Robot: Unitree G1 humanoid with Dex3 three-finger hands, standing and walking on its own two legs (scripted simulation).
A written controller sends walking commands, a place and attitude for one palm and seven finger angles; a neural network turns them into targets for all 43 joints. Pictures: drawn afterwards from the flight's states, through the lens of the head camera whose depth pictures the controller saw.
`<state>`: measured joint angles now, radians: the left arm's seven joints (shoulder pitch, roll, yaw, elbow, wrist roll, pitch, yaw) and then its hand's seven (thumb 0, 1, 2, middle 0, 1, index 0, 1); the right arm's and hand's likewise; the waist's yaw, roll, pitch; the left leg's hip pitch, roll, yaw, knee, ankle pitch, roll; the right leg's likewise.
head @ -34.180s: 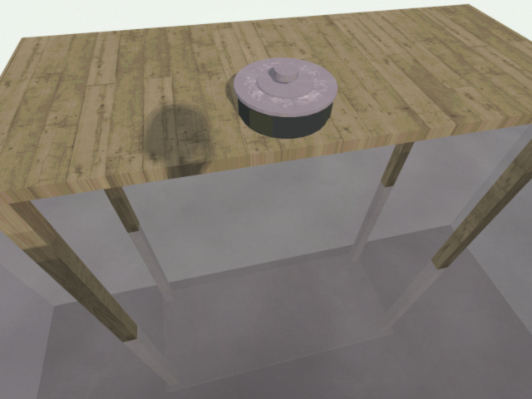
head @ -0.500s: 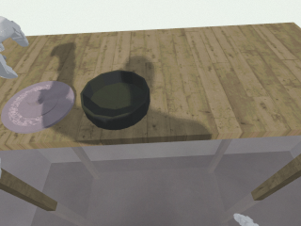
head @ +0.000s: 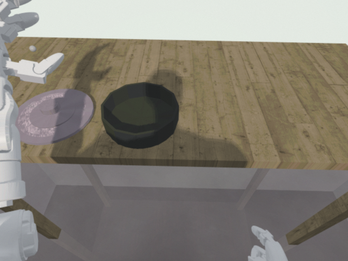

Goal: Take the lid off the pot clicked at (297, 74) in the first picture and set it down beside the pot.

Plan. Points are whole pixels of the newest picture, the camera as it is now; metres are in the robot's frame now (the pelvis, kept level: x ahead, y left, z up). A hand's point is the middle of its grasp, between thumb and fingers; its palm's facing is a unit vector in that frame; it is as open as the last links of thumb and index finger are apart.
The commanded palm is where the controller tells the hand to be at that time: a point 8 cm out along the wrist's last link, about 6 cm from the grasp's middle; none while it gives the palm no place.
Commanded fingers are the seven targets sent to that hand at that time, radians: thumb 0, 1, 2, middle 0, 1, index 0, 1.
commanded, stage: draw the hand back to the body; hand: left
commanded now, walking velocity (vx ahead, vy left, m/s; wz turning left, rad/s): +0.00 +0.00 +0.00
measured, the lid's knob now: (49, 106) +0.43 +0.37 +0.10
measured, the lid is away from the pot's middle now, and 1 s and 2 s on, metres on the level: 0.24 0.24 0.24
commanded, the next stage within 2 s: step back with the hand held close in 1.54 s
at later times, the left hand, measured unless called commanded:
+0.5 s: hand (17, 68) +0.30 +0.26 +0.31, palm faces +0.54 -0.83 -0.17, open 9.0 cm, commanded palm +0.25 +0.29 +0.30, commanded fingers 0.00 0.69 0.92 -0.27 -0.34 -0.27 -0.34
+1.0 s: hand out of the picture +0.23 +0.24 +0.30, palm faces +0.52 -0.83 -0.20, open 7.5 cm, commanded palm +0.17 +0.28 +0.29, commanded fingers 0.00 0.90 0.90 -0.20 -0.30 -0.20 -0.30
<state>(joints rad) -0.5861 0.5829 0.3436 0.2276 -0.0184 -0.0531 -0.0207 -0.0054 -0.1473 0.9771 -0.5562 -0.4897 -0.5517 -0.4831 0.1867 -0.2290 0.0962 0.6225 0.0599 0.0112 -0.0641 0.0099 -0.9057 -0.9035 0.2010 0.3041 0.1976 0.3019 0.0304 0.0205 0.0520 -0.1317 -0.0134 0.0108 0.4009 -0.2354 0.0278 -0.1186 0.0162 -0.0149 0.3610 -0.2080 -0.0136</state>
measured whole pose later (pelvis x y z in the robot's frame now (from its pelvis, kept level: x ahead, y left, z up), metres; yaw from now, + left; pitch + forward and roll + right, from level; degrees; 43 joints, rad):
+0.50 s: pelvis +0.00 -0.02 +0.00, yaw +0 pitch -4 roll +0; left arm -0.29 0.48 0.46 -0.07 -0.12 -0.09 0.08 0.00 0.42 0.94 -0.36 -0.39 -0.36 -0.38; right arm 0.14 -0.26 0.04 0.70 0.04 -0.05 -0.06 0.01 -0.91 -0.90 0.20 0.30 0.19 0.30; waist 0.05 0.06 0.05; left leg -0.06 0.02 0.00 0.37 -0.23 0.00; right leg -0.05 0.05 -0.02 0.33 -0.20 -0.04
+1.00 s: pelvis -0.01 -0.02 +0.00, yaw +0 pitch -6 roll -1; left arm -0.03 0.41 0.47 -0.37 -0.15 -0.12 0.07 0.01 0.88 0.91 -0.21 -0.31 -0.21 -0.30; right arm 0.13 -0.23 0.04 0.71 0.02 -0.06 -0.06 0.01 -0.91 -0.90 0.20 0.30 0.20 0.30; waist 0.07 0.06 0.05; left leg -0.03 0.01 0.01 0.36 -0.22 0.01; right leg -0.02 0.04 -0.02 0.31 -0.18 -0.04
